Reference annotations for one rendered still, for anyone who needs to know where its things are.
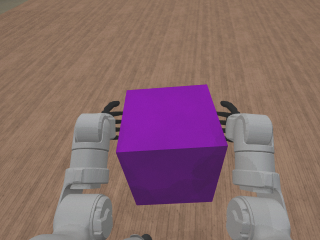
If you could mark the carton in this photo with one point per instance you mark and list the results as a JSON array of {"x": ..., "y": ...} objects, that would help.
[{"x": 171, "y": 145}]

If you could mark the left robot hand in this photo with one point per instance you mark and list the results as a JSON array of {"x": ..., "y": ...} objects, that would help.
[{"x": 107, "y": 110}]

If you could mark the left robot forearm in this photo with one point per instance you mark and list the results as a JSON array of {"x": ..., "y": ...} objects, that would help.
[{"x": 89, "y": 156}]

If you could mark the right robot hand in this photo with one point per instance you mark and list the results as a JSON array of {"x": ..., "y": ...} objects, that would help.
[{"x": 231, "y": 108}]

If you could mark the right robot forearm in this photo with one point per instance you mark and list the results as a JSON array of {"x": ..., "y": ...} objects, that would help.
[{"x": 253, "y": 139}]

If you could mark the right robot upper arm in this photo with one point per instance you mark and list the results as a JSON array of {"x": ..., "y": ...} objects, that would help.
[{"x": 256, "y": 218}]

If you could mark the left robot upper arm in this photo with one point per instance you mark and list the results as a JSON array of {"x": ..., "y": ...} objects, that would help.
[{"x": 82, "y": 217}]

